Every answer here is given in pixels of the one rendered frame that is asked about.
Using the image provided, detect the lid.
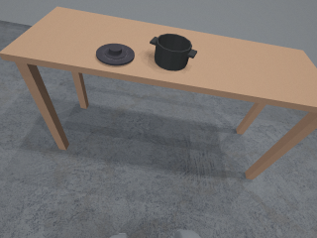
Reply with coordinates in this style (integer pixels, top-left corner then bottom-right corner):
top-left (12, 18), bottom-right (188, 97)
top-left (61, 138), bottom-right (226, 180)
top-left (96, 43), bottom-right (135, 66)

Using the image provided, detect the knob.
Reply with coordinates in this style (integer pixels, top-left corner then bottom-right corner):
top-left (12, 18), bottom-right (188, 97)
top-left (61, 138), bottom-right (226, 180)
top-left (109, 45), bottom-right (122, 55)

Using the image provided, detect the table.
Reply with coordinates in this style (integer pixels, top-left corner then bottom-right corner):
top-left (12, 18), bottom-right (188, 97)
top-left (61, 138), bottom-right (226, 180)
top-left (0, 6), bottom-right (317, 179)

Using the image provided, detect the pot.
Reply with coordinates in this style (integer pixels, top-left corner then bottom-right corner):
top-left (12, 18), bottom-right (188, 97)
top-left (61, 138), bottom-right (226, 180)
top-left (150, 34), bottom-right (197, 71)

